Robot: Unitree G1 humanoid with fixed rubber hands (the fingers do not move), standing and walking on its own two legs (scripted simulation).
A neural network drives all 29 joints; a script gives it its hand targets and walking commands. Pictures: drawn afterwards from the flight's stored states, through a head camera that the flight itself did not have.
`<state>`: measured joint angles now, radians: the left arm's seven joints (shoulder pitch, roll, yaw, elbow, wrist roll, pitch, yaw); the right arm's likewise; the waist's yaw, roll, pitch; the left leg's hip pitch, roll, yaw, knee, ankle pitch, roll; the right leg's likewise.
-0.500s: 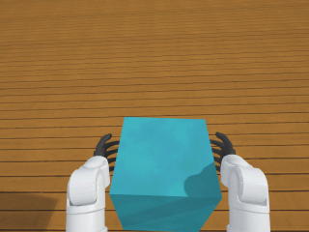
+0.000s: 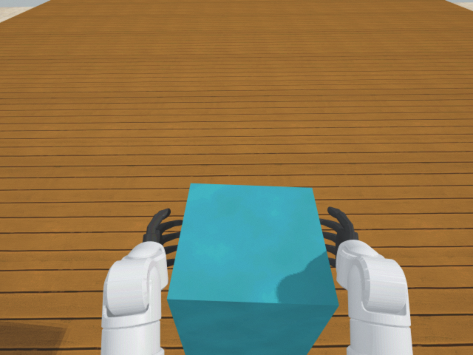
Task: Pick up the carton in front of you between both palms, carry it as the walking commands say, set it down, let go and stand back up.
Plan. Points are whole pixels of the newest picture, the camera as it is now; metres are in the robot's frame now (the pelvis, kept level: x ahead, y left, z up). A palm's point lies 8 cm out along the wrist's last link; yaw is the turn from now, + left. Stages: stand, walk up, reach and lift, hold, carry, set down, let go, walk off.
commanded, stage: carry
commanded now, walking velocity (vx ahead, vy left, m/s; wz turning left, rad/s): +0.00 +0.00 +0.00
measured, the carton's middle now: (247, 275) +0.27 +0.00 +0.01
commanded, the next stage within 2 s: hold in 0.98 s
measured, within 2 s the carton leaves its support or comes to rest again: neither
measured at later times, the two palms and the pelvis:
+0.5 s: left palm (156, 275) +0.24 +0.15 +0.06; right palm (343, 273) +0.25 -0.15 +0.06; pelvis -0.03 +0.00 +0.00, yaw +0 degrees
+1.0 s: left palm (157, 279) +0.24 +0.15 +0.05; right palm (343, 277) +0.24 -0.15 +0.05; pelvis -0.05 +0.00 +0.01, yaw +0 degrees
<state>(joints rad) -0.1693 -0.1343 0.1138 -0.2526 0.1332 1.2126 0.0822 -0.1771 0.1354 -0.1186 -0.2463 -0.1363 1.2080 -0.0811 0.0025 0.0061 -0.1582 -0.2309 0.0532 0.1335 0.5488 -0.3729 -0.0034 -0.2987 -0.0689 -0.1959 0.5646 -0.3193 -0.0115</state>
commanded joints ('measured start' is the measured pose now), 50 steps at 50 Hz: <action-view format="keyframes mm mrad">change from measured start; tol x4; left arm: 1 -463 -921 -715 -40 -418 -17 -259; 11 -460 -898 -696 39 -352 -150 -273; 20 -441 -845 -579 185 -239 -290 -273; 33 -583 -902 -396 470 -97 -562 -297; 49 -531 -903 -474 380 -141 -513 -293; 50 -460 -941 -449 369 -137 -508 -307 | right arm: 1 -440 931 722 -31 415 -11 257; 15 -422 880 659 109 301 -197 271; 22 -430 855 556 241 207 -325 274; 33 -549 910 390 483 82 -553 294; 41 -516 945 474 428 128 -533 296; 49 -502 918 476 398 133 -502 291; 50 -428 944 453 385 135 -495 302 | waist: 1 0 3 -242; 23 -2 -1 -134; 44 -2 -4 -197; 49 -2 -4 -176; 50 1 3 -78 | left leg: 1 72 110 -77 -10 649 11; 17 16 106 -92 -86 361 21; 30 -1 103 -98 -130 230 25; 49 3 103 -98 -113 270 23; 50 81 -129 -226 -173 496 26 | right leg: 1 160 -98 96 0 571 0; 17 119 -105 116 -83 337 -9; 30 101 -105 125 -135 230 -10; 49 104 -108 124 -123 269 -9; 50 335 149 273 -159 496 -19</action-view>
